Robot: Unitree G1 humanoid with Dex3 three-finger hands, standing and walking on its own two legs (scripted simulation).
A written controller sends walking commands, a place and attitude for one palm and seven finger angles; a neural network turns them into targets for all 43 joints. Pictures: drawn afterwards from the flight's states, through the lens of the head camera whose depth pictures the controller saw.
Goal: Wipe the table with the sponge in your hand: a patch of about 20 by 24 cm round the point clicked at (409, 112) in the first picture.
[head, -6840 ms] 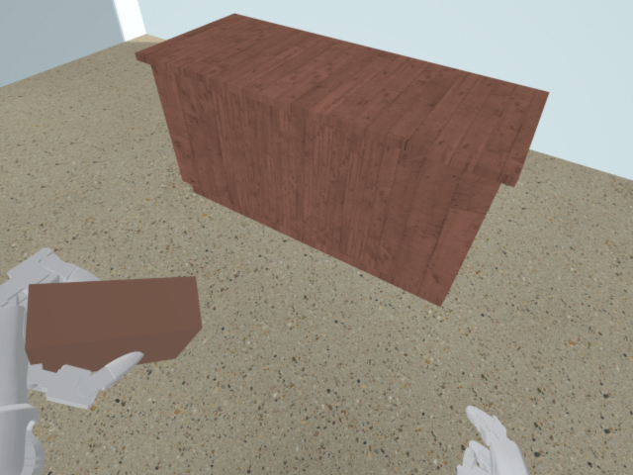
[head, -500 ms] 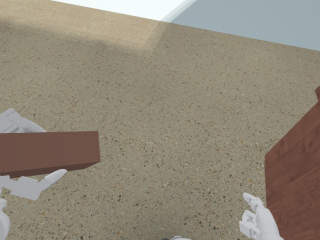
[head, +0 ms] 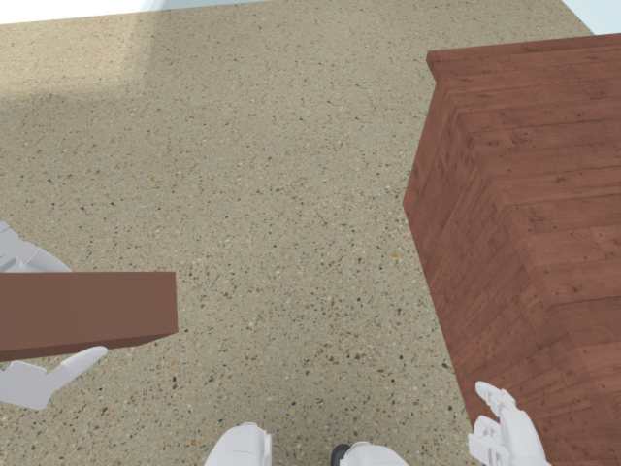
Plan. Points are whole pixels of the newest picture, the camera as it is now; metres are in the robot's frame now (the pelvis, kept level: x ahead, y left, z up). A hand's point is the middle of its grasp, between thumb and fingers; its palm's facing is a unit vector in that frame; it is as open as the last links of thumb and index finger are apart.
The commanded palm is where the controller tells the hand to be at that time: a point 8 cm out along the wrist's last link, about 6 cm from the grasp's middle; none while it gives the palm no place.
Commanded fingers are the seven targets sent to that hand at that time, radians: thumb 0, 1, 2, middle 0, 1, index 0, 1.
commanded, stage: turn to face it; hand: left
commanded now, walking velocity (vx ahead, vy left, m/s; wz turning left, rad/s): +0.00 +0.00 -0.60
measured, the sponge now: (106, 315) +0.24 +0.19 +0.15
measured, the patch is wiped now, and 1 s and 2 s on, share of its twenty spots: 0.00 0.00 0.00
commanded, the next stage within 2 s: none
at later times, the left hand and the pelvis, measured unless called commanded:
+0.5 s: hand (177, 324) +0.22 +0.12 +0.16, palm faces +0.16 -0.85 -0.50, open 9.6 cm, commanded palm +0.17 +0.18 +0.18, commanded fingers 0.00 0.10 1.30 -1.20 -1.60 -1.20 -1.60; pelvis -0.06 -0.05 -0.02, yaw -16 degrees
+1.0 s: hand (268, 363) +0.19 +0.04 +0.18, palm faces -0.10 -0.88 -0.46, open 9.6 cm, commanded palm +0.17 +0.10 +0.18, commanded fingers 0.00 0.10 1.30 -1.20 -1.60 -1.20 -1.60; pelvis -0.12 -0.05 +0.00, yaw -33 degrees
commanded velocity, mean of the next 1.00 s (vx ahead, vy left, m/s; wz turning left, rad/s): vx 0.00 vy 0.00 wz -0.60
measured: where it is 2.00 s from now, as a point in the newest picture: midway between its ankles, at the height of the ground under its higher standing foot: outside the picture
